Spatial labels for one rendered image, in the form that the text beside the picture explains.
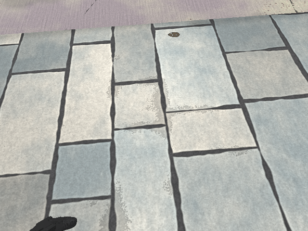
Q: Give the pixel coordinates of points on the left robot hand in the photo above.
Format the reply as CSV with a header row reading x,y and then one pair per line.
x,y
55,224

